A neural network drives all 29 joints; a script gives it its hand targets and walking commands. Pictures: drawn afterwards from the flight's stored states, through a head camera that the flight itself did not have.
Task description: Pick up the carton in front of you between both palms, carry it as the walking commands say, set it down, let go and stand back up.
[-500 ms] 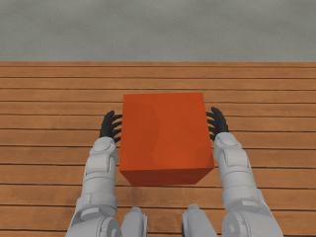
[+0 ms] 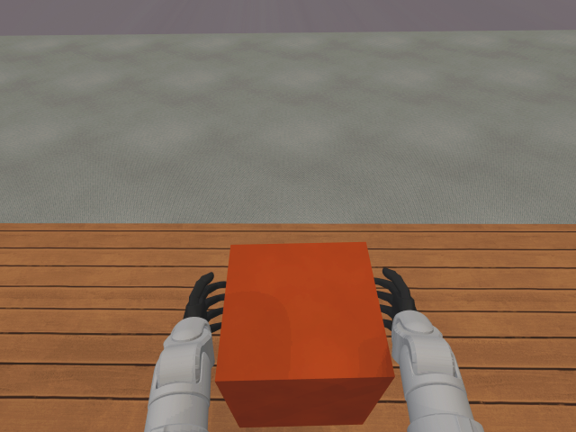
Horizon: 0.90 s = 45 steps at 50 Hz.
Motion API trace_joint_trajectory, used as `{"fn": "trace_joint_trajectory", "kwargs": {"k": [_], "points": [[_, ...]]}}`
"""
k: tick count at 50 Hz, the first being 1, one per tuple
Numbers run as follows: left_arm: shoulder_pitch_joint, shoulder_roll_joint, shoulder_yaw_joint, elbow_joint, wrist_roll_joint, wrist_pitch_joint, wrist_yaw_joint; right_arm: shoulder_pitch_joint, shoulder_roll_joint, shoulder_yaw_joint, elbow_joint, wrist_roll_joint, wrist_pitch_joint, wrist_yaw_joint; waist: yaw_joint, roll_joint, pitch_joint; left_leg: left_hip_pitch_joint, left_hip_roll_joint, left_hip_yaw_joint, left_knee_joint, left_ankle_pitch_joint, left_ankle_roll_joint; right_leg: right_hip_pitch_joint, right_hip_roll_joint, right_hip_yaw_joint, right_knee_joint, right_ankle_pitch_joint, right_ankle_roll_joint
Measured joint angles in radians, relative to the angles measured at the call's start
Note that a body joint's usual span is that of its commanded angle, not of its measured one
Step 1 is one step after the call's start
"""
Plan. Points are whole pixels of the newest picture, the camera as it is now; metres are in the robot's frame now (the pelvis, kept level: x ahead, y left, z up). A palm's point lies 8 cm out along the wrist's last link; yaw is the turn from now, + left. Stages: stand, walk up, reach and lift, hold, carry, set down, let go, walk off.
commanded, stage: reach and lift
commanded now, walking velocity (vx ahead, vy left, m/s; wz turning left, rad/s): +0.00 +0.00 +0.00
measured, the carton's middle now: (299, 339) +0.31 +0.00 -0.06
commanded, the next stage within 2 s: hold in 1.04 s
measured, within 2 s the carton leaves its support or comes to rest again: neither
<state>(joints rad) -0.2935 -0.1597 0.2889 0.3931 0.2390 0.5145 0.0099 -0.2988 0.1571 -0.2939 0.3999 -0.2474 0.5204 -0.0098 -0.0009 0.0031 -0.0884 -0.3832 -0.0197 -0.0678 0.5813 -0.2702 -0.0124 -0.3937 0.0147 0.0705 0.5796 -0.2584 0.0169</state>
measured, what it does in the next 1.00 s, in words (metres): stands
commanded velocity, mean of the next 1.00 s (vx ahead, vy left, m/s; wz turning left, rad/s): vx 0.00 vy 0.00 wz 0.00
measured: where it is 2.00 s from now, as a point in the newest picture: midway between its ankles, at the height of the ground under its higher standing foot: outside the picture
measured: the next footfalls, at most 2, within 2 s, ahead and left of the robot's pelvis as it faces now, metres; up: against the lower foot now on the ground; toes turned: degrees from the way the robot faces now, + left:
none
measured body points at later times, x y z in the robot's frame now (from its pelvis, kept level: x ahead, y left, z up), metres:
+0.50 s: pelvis -0.01 +0.00 +0.01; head -0.02 +0.00 +0.46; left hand +0.31 +0.15 +0.03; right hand +0.31 -0.15 +0.03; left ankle +0.02 +0.13 -0.73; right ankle +0.02 -0.13 -0.73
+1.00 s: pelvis +0.01 +0.00 +0.02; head -0.01 +0.00 +0.47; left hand +0.31 +0.15 +0.04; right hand +0.31 -0.15 +0.04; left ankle +0.02 +0.13 -0.73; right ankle +0.02 -0.13 -0.73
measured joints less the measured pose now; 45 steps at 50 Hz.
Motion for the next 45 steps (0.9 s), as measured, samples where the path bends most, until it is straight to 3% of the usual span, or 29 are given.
{"fn": "trace_joint_trajectory", "kwargs": {"k": [7,15,45], "points": [[-0.009,-0.002,0.004,0.002,0.039,0.072,-0.02,-0.003,0.004,-0.002,-0.009,-0.036,0.077,0.012,0.0,0.0,0.041,0.162,0.003,-0.003,-0.096,0.035,0.001,0.163,-0.003,-0.002,-0.097,0.035,-0.002],[-0.047,-0.013,0.035,0.008,0.071,0.09,-0.034,-0.035,0.013,-0.032,-0.007,-0.062,0.094,0.026,0.002,0.0,0.1,0.196,0.003,-0.004,-0.102,0.044,0.0,0.197,-0.003,-0.002,-0.1,0.042,-0.003],[0.043,0.01,-0.067,-0.125,0.038,0.158,-0.028,0.05,-0.008,0.072,-0.132,-0.027,0.159,0.015,0.003,-0.002,0.115,0.307,0.009,-0.004,-0.212,0.066,0.0,0.307,-0.005,-0.001,-0.21,0.065,-0.004]]}}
